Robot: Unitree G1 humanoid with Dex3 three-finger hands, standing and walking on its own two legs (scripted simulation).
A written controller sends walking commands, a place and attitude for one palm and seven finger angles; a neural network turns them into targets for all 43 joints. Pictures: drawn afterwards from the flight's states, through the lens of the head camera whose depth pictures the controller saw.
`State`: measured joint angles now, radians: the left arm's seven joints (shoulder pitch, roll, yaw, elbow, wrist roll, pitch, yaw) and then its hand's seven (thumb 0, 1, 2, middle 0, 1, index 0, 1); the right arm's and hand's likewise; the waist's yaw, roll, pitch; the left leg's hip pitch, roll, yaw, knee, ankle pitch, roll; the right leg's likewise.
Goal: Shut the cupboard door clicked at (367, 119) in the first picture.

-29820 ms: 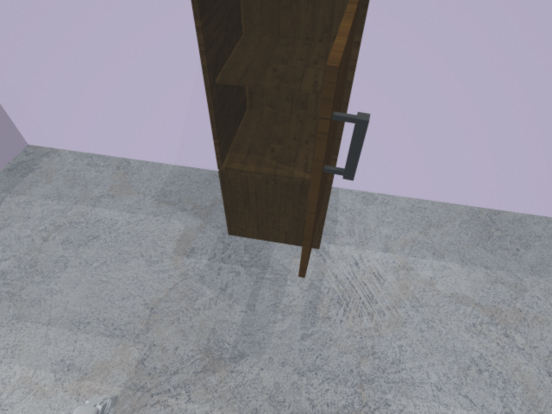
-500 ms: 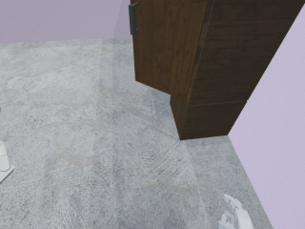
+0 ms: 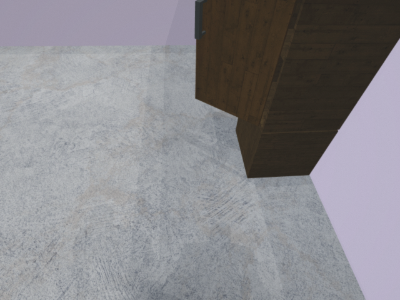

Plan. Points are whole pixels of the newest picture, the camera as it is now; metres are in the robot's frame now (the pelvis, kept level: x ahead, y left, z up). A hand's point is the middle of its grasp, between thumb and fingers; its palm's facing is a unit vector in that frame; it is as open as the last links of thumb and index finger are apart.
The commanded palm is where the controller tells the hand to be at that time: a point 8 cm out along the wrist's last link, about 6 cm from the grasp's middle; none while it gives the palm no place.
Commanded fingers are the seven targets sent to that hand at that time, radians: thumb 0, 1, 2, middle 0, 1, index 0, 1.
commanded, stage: let the arm hang, fingers relaxed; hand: left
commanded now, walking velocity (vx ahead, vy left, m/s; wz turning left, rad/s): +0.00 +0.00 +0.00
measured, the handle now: (201, 18) +1.07 +0.06 +0.08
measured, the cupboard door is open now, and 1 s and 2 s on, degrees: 52 52 52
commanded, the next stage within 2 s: look to check the result in 0.60 s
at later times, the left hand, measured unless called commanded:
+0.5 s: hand out of the picture +0.01 +0.17 -0.17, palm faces -0.03 -0.98 -0.17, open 7.3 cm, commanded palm none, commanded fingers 0.00 0.90 0.90 -0.20 -0.30 -0.20 -0.30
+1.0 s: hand out of the picture +0.01 +0.17 -0.17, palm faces -0.03 -0.98 -0.21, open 7.3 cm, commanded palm none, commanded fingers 0.00 0.90 0.90 -0.20 -0.30 -0.20 -0.30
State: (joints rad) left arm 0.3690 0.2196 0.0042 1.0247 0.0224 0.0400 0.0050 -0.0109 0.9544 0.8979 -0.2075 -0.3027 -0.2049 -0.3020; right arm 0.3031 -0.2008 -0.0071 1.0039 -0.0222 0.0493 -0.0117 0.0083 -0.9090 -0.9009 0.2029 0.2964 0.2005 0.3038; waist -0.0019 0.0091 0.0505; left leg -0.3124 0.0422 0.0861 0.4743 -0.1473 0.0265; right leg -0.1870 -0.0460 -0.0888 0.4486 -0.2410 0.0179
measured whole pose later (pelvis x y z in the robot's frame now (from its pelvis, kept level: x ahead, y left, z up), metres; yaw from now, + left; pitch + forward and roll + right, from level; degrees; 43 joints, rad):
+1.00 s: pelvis +0.02 -0.01 +0.01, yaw -2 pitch -1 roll +0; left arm 0.29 0.16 0.00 1.15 0.02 0.00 0.03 0.00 0.91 0.90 -0.20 -0.30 -0.20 -0.30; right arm 0.26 -0.16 -0.02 1.12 -0.01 0.01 -0.03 0.00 -0.91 -0.90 0.20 0.30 0.20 0.30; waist -0.01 0.02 0.05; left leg -0.23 0.04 0.12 0.41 -0.15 0.02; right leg -0.13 -0.04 -0.05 0.40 -0.24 0.02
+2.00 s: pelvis +0.03 -0.01 +0.00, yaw +17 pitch +2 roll -2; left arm 0.09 0.23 0.07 0.89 0.02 0.05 0.01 0.00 0.91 0.90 -0.20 -0.30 -0.20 -0.30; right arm 0.21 -0.23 -0.06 0.95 -0.03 0.04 -0.01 0.00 -0.91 -0.90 0.20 0.30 0.20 0.30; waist -0.05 0.03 0.10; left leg -0.36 -0.05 -0.08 0.45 -0.13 0.05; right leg -0.43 -0.03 0.01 0.88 -0.41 0.06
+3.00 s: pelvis +0.24 +0.18 -0.01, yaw +47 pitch +0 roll +1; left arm 0.10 0.19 0.05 0.89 0.03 -0.02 -0.04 0.00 0.91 0.90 -0.20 -0.30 -0.20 -0.30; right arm 0.41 -0.14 -0.03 1.06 -0.03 -0.05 -0.02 0.00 -0.91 -0.90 0.20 0.30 0.20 0.30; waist -0.06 -0.02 0.06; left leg 0.04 -0.05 0.02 0.37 -0.41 0.04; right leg -0.47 -0.08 -0.06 0.61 -0.13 0.01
